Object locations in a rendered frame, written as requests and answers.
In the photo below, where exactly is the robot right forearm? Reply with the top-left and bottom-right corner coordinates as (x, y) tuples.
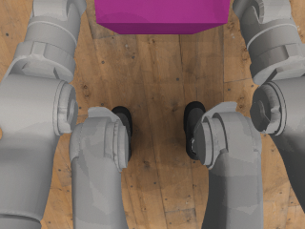
(232, 0), (305, 86)

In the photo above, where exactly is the carton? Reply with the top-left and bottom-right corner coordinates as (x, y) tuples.
(94, 0), (231, 34)

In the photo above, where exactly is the left robot upper arm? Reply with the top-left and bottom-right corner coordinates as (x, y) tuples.
(0, 73), (79, 229)

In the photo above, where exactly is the right robot upper arm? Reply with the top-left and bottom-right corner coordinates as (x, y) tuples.
(250, 76), (305, 214)

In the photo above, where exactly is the left robot shin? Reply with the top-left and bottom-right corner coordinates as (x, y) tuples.
(69, 107), (124, 163)

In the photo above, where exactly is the robot left forearm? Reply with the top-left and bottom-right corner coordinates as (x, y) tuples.
(0, 0), (87, 87)

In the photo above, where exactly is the robot left foot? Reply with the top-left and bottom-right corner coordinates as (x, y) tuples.
(112, 106), (132, 162)

